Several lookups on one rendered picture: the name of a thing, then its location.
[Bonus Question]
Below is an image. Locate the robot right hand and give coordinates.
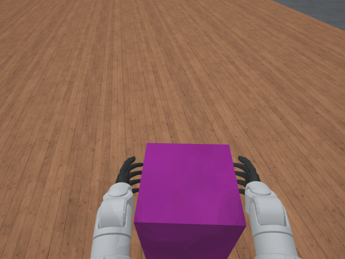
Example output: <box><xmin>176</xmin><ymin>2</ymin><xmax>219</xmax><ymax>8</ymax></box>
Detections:
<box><xmin>233</xmin><ymin>156</ymin><xmax>261</xmax><ymax>195</ymax></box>

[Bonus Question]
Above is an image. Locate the right robot forearm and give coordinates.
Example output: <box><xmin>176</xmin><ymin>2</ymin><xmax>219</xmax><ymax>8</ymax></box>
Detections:
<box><xmin>245</xmin><ymin>181</ymin><xmax>301</xmax><ymax>259</ymax></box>

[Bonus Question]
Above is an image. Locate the robot left hand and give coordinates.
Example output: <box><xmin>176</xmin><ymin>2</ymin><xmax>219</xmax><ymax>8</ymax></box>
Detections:
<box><xmin>115</xmin><ymin>156</ymin><xmax>143</xmax><ymax>193</ymax></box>

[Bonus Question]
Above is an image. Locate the left robot forearm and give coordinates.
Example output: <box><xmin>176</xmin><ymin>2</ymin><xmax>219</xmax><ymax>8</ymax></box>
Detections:
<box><xmin>90</xmin><ymin>182</ymin><xmax>134</xmax><ymax>259</ymax></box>

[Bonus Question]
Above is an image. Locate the carton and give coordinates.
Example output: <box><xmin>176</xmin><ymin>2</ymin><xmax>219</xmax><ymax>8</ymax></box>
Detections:
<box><xmin>134</xmin><ymin>143</ymin><xmax>246</xmax><ymax>259</ymax></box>

